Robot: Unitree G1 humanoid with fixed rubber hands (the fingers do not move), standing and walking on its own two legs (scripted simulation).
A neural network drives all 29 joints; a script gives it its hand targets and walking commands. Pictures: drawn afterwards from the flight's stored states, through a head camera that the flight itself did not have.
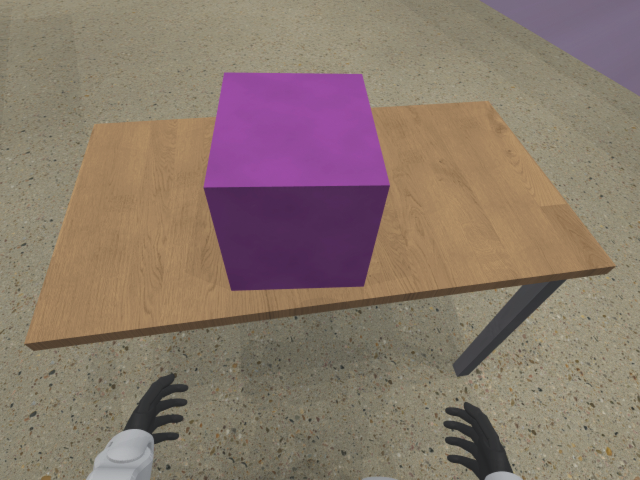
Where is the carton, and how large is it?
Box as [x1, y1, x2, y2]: [204, 72, 389, 290]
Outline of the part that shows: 224,72 205,176 204,190 231,290 363,286 389,183 362,75 318,73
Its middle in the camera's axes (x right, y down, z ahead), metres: -0.04 -0.09 +0.64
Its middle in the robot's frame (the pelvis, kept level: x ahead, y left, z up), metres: +0.53 +0.04 +0.03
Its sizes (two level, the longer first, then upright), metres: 0.263 0.225 0.241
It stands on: a table, 0.68 m high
